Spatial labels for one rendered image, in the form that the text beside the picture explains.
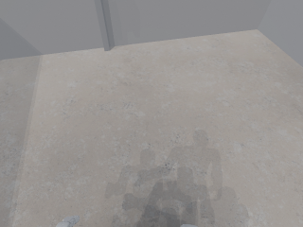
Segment panel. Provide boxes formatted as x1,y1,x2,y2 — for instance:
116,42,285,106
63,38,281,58
94,0,110,51

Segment robot left hand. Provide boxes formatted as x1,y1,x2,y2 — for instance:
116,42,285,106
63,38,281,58
56,215,80,227

